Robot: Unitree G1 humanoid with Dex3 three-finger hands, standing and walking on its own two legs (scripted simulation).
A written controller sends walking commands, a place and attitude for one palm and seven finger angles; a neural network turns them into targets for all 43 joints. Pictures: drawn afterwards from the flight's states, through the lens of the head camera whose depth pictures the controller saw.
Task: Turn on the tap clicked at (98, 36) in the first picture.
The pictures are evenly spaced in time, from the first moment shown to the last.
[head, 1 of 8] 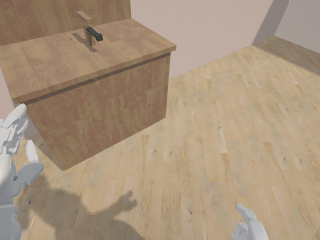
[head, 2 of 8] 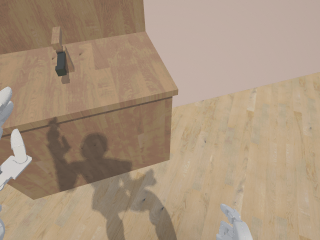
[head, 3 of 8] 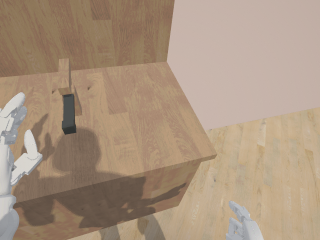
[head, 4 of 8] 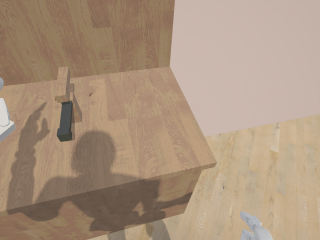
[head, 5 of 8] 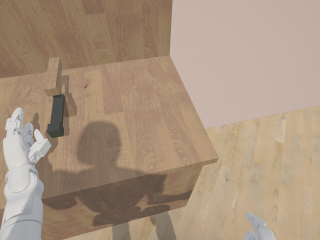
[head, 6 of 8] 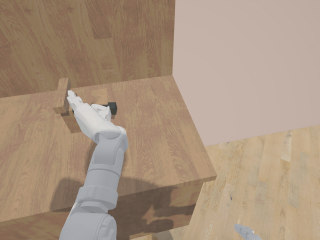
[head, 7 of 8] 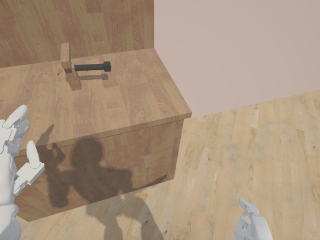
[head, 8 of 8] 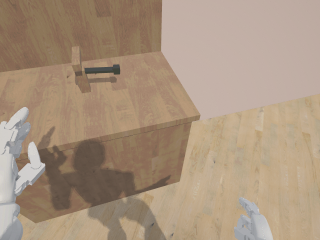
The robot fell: no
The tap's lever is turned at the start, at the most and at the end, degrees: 0 79 79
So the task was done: yes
